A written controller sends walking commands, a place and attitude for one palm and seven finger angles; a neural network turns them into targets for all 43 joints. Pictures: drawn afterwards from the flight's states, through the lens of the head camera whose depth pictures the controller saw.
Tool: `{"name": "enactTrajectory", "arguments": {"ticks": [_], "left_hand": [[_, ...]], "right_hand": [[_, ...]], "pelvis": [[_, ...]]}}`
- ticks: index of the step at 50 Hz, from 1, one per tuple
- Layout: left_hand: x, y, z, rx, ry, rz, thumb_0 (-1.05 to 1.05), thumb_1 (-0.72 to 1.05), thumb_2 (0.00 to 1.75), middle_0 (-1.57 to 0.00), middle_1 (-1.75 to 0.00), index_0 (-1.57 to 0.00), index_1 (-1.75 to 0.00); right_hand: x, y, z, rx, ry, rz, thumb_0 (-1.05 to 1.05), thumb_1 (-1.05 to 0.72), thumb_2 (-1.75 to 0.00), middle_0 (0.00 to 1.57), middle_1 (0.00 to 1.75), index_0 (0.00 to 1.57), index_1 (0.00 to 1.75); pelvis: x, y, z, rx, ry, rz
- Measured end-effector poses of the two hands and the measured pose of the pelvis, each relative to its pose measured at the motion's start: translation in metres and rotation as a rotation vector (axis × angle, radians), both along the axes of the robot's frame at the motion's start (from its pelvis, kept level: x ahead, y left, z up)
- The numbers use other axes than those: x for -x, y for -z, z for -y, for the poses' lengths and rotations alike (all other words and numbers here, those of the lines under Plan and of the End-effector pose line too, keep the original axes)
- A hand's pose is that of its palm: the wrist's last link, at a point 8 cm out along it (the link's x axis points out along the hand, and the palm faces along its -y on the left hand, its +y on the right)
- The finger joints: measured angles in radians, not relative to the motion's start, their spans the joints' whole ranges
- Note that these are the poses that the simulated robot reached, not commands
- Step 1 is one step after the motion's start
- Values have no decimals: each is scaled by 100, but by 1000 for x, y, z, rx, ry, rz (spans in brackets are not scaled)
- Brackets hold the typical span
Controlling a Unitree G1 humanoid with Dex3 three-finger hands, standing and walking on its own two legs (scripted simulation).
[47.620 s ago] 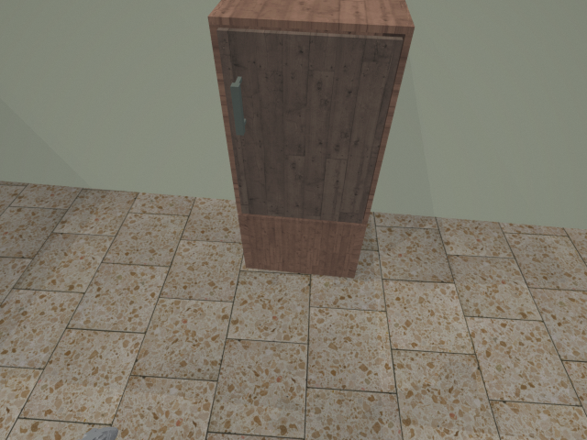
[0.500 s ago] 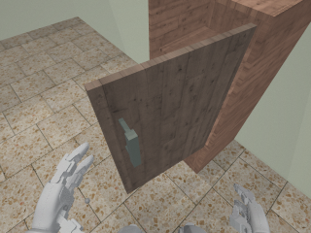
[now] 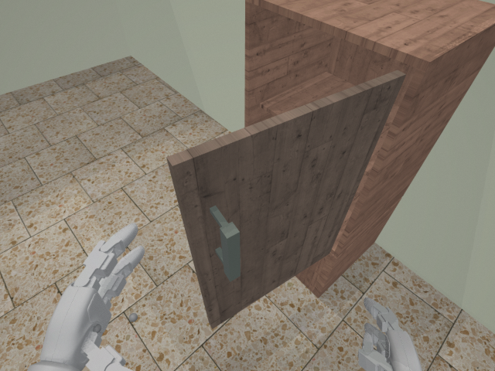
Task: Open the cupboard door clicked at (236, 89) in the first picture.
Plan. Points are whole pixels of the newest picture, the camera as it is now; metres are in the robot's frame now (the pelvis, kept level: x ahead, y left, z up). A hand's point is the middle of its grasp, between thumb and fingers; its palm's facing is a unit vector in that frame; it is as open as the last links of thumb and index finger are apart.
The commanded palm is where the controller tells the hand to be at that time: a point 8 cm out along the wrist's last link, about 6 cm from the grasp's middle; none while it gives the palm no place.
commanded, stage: draw the hand back to the body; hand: left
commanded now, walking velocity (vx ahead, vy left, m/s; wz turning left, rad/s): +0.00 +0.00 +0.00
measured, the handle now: (224, 244) +0.30 +0.06 +0.07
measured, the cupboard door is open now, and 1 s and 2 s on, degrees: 82 82 82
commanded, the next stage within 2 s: step back with the hand held close in 1.20 s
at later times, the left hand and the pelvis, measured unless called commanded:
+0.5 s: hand (68, 279) +0.19 +0.22 +0.16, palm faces +0.33 -0.86 -0.39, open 13.0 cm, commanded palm +0.15 +0.26 +0.19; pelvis +0.01 -0.01 +0.04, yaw +0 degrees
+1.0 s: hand (40, 241) +0.21 +0.24 +0.21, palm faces +0.45 -0.80 -0.40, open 7.8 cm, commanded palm +0.16 +0.27 +0.23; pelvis +0.02 -0.03 +0.06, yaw -1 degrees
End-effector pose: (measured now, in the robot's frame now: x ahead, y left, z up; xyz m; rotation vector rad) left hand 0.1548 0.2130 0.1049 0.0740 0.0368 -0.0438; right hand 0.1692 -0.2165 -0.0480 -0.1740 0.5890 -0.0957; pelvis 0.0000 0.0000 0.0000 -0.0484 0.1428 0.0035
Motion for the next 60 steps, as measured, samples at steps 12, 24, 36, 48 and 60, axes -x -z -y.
{"name": "enactTrajectory", "arguments": {"ticks": [12, 24, 36, 48, 60], "left_hand": [[-1, -41, -26, -203, -183, 26, -1, -37, 35, -16, -30, -16, -30], [2, -69, -46, -328, -384, 10, -1, 1, 52, -17, -30, -17, -30], [-10, -111, -55, -388, -447, 132, 0, 42, 69, -19, -31, -19, -30], [-9, -125, -60, -395, -502, 178, 1, 79, 85, -20, -31, -20, -30], [-4, -123, -53, -390, -476, 175, 1, 88, 89, -21, -31, -21, -30]], "right_hand": [[-8, -20, 4, 30, 7, 30, 1, -90, -90, 20, 30, 21, 30], [-10, -22, 5, 37, -16, -46, 1, -90, -90, 20, 30, 21, 30], [-28, -31, 18, 31, -28, -35, 1, -90, -90, 20, 30, 21, 30], [-31, -33, 30, 31, -29, -56, 1, -90, -90, 20, 30, 21, 30], [-17, -30, 35, 30, -10, -75, 1, -90, -90, 20, 30, 21, 30]], "pelvis": [[-6, -18, 2, -5, 2, 60], [-13, -41, 7, -23, -3, 139], [-21, -53, 17, -33, 6, 188], [-20, -58, 26, -35, 10, 209], [-15, -59, 29, -35, 14, 226]]}}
